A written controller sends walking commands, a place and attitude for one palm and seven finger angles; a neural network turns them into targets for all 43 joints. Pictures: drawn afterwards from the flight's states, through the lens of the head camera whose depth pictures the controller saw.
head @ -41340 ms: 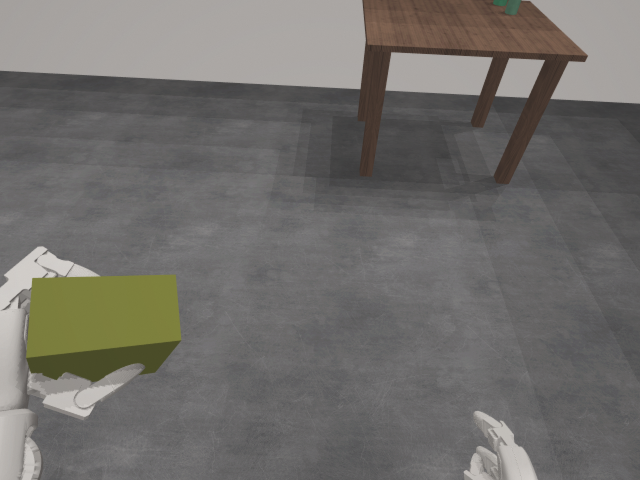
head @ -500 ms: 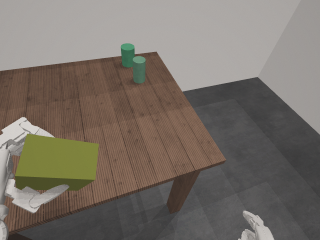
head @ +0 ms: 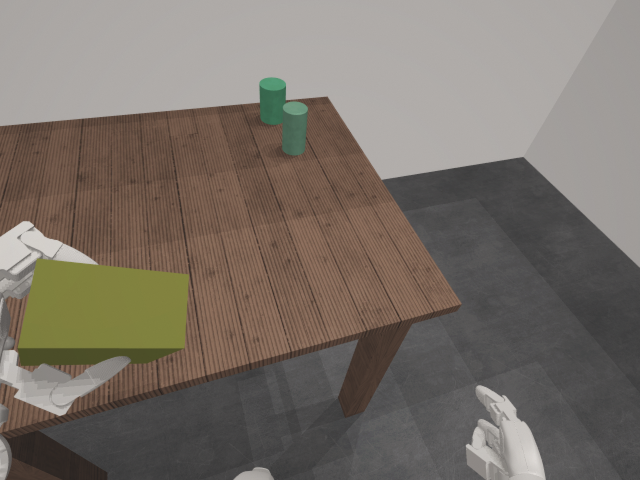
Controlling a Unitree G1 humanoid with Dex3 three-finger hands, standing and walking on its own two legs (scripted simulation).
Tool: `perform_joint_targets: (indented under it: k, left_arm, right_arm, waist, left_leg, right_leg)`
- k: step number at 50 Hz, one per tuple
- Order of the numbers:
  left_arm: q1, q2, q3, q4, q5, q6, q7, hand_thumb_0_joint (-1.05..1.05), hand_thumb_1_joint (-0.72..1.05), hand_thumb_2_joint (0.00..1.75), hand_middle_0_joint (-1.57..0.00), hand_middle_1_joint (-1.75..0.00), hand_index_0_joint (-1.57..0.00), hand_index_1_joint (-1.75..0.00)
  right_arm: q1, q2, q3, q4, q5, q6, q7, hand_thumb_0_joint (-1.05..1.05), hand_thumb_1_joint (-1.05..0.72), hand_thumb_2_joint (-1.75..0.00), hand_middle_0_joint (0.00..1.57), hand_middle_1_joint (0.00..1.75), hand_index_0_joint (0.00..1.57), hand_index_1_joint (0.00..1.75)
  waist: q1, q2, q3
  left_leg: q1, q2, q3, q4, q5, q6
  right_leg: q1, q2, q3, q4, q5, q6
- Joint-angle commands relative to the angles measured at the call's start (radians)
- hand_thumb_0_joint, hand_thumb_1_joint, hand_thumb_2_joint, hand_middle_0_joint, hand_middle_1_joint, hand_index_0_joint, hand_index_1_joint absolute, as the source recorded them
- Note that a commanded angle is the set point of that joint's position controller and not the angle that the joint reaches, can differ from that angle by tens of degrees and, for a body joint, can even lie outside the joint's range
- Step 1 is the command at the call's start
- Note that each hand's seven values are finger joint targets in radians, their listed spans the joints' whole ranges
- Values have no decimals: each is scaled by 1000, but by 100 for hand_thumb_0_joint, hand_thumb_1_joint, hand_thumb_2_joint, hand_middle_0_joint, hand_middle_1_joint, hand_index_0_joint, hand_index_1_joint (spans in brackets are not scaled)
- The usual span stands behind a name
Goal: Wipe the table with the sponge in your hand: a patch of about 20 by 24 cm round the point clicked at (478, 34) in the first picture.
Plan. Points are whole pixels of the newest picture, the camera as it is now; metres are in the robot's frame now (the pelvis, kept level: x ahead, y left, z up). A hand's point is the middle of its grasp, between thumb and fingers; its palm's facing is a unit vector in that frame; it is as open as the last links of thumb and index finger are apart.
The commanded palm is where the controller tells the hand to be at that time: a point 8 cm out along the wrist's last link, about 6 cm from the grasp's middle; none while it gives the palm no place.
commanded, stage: step back with the hand held close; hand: left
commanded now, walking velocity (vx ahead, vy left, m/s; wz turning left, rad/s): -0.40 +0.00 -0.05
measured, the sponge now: (123, 322) +0.22 +0.21 +0.15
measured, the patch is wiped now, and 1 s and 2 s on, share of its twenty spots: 1.00 1.00 1.00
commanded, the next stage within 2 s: stop stepping back and stand still in 0.66 s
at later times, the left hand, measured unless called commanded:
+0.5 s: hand (31, 393) +0.15 +0.24 +0.17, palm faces +0.31 -0.84 -0.44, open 10.5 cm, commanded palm +0.09 +0.27 +0.20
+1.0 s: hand out of the picture -0.02 +0.21 +0.16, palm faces +0.36 -0.85 -0.38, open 10.5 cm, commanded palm -0.07 +0.25 +0.20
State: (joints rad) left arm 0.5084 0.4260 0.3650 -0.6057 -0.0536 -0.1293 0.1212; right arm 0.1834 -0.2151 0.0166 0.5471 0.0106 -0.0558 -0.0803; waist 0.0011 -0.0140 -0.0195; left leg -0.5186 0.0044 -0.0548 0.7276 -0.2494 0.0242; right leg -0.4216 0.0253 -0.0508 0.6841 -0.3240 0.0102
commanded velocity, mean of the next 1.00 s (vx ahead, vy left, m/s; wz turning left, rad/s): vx -0.21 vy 0.01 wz -0.04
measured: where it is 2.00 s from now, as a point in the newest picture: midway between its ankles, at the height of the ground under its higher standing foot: outside the picture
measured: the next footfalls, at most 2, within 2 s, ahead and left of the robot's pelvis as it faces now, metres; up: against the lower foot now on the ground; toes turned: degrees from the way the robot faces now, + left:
left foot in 0.36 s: +0.00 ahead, +0.12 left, +0.00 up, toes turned +1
right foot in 0.64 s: -0.07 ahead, -0.15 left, +0.00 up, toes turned +0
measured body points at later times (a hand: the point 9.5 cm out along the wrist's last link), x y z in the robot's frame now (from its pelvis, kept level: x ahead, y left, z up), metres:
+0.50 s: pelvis -0.07 +0.00 +0.01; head -0.03 +0.04 +0.46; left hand +0.13 +0.28 +0.19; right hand +0.11 -0.23 -0.05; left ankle -0.04 +0.12 -0.72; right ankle -0.04 -0.13 -0.69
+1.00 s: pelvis -0.23 -0.03 +0.00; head -0.23 +0.01 +0.45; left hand -0.04 +0.26 +0.18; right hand -0.07 -0.29 -0.05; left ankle -0.28 +0.10 -0.72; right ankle -0.14 -0.14 -0.69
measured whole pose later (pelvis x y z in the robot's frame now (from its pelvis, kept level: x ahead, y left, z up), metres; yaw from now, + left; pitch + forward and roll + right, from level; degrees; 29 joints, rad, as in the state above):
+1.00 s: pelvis -0.23 -0.03 +0.00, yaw +0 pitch +1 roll +3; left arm 0.52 0.44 0.38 -0.58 -0.05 -0.10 0.13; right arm 0.24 -0.20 -0.01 0.57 0.02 -0.08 -0.07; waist -0.04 -0.15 -0.04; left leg -0.21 0.00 0.05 0.63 -0.44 -0.02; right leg -0.58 -0.02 0.02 0.89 -0.35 0.01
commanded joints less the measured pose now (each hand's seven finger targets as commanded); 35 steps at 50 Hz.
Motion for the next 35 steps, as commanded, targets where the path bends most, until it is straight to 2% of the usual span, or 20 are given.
perform_joint_targets:
  k: [1, 6, 7, 9, 10, 12, 13, 14, 16, 17, 18, 19, 21, 24, 28, 29, 32, 33, 34, 35]
  left_arm:
    - [-98, 136, 127, -257, 8, -82, 21, 0, 10, 130, -120, -160, -120, -160]
    - [-77, 118, 86, -230, 1, -86, 5, 0, 10, 130, -120, -160, -120, -160]
    - [-95, 106, 67, -226, 1, -82, 1, 0, 10, 130, -120, -160, -120, -160]
    - [-65, 120, 67, -211, -15, -81, 10, 0, 10, 130, -120, -160, -120, -160]
    - [-81, 141, 74, -225, -18, -87, 20, 0, 10, 130, -120, -160, -120, -160]
    - [-71, 164, 106, -224, -18, -80, 25, 0, 10, 130, -120, -160, -120, -160]
    - [-66, 202, 154, -206, -10, -75, 29, 0, 10, 130, -120, -160, -120, -160]
    - [-41, 162, 123, -188, -10, -75, 26, 0, 10, 130, -120, -160, -120, -160]
    - [-22, 167, 133, -198, -14, -84, 31, 0, 10, 130, -120, -160, -120, -160]
    - [-16, 169, 144, -232, -20, -92, 33, 0, 10, 130, -120, -160, -120, -160]
    - [11, 187, 173, -237, -20, -89, 34, 0, 10, 130, -120, -160, -120, -160]
    - [29, 169, 165, -264, -16, -90, 31, 0, 10, 130, -120, -160, -120, -160]
    - [-7, 160, 150, -345, -12, -82, 26, 0, 10, 130, -120, -160, -120, -160]
    - [-4, 94, 84, -338, -8, -46, 28, 0, 10, 130, -120, -160, -120, -160]
    - [-40, 132, 112, -273, -2, -29, 29, 0, 10, 130, -120, -160, -120, -160]
    - [-42, 90, 80, -262, -5, -33, 22, 0, 10, 130, -120, -160, -120, -160]
    - [-74, 110, 103, -227, -2, -61, 11, 0, 10, 130, -120, -160, -120, -160]
    - [-52, 137, 117, -195, 7, -64, 9, 0, 10, 130, -120, -160, -120, -160]
    - [-55, 100, 53, -197, -5, -67, 2, 0, 10, 130, -120, -160, -120, -160]
    - [-62, 128, 69, -205, -12, -68, 9, 0, 10, 130, -120, -160, -120, -160]
  right_arm:
    - [-64, -140, -56, -139, -14, -87, 7, 0, -90, -90, 20, 30, 20, 30]
    - [-67, -136, -38, -102, -15, -94, 19, 0, -90, -90, 20, 30, 20, 30]
    - [-65, -133, -50, -103, -2, -89, 19, 0, -90, -90, 20, 30, 20, 30]
    - [-51, -115, -62, -109, 12, -65, 12, 0, -90, -90, 20, 30, 20, 30]
    - [-57, -105, -64, -111, 17, -55, 10, 0, -90, -90, 20, 30, 20, 30]
    - [-99, -71, -46, -124, 5, -35, 9, 0, -90, -90, 20, 30, 20, 30]
    - [-106, -72, -37, -117, -2, -21, 9, 0, -90, -90, 20, 30, 20, 30]
    - [-100, -64, -30, -115, 0, -5, 7, 0, -90, -90, 20, 30, 20, 30]
    - [-99, -87, -47, -123, 8, 3, 0, 0, -90, -90, 20, 30, 20, 30]
    - [-97, -111, -63, -131, 11, -2, 0, 0, -90, -90, 20, 30, 20, 30]
    - [-101, -130, -84, -134, 17, -11, 6, 0, -90, -90, 20, 30, 20, 30]
    - [-63, -106, -79, -128, 3, -21, 20, 0, -90, -90, 20, 30, 20, 30]
    - [-47, -100, -75, -108, -19, -53, 35, 0, -90, -90, 20, 30, 20, 30]
    - [-50, -114, -73, -101, -5, -75, 51, 0, -90, -90, 20, 30, 20, 30]
    - [-59, -137, -68, -105, -4, -88, 40, 0, -90, -90, 20, 30, 20, 30]
    - [-58, -127, -61, -110, 0, -88, 38, 0, -90, -90, 20, 30, 20, 30]
    - [-68, -127, -54, -119, 1, -96, 35, 0, -90, -90, 20, 30, 20, 30]
    - [-46, -130, -63, -111, 5, -89, 37, 0, -90, -90, 20, 30, 20, 30]
    - [-21, -108, -82, -120, 22, -81, 32, 0, -90, -90, 20, 30, 20, 30]
    - [-75, -107, -92, -137, 32, -79, 21, 0, -90, -90, 20, 30, 20, 30]
  waist:
    - [17, 247, -130]
    - [21, 181, -150]
    - [10, 84, -152]
    - [-7, -126, -168]
    - [-13, -162, -165]
    - [-12, -98, -142]
    - [-11, -78, -131]
    - [-21, -52, -134]
    - [-19, -2, -160]
    - [-9, 83, -191]
    - [8, 191, -211]
    - [10, 222, -272]
    - [7, 274, -277]
    - [15, 239, -223]
    - [16, 227, -143]
    - [12, 234, -147]
    - [22, 157, -122]
    - [15, 33, -136]
    - [0, -198, -149]
    - [21, -287, -148]
  left_leg:
    - [41, 221, -289, -381, -127, 103]
    - [192, 189, -206, -222, 206, 60]
    - [165, 145, -147, -164, 83, 26]
    - [172, 37, -21, 71, -76, -33]
    - [178, 9, 5, 213, -123, -50]
    - [78, 26, -32, 285, -207, -45]
    - [47, 43, -43, 178, -204, -41]
    - [66, 50, -22, 69, -142, -35]
    - [167, 78, -2, -175, 144, -16]
    - [223, 162, -88, -242, 360, 21]
    - [343, 280, -194, -291, 595, 61]
    - [458, 334, -246, -263, 839, 107]
    - [495, 328, -214, -229, 945, 123]
    - [417, 291, -108, -261, 785, 78]
    - [230, 272, -106, -314, 373, 58]
    - [210, 262, -105, -305, 290, 54]
    - [116, 217, -79, -169, 39, 31]
    - [124, 143, -16, -33, -65, -9]
    - [103, 21, 78, 200, -223, -68]
    - [104, -13, 32, 497, -278, -72]
  right_leg:
    - [106, 17, 70, 73, -84, 1]
    - [150, -18, 115, -266, 157, -18]
    - [148, -58, 133, -271, 223, -38]
    - [78, -246, 271, -319, 433, -129]
    - [17, -346, 326, -353, 488, -171]
    - [68, -375, 317, -303, 711, -188]
    - [114, -362, 285, -254, 778, -171]
    - [141, -336, 250, -211, 795, -138]
    - [132, -255, 188, -118, 722, -70]
    - [102, -170, 141, -60, 569, -28]
    - [9, -77, 91, 29, 207, 9]
    - [-99, -20, 95, 100, -99, 13]
    - [-129, -21, 127, 165, -173, 17]
    - [-34, -23, 98, 92, -62, 19]
    - [113, -6, 64, -62, 22, 20]
    - [139, -3, 59, -100, 52, 20]
    - [213, -22, 50, -274, 209, 14]
    - [183, -85, 87, -354, 331, -22]
    - [119, -244, 232, -370, 414, -111]
    - [-11, -384, 379, -426, 451, -195]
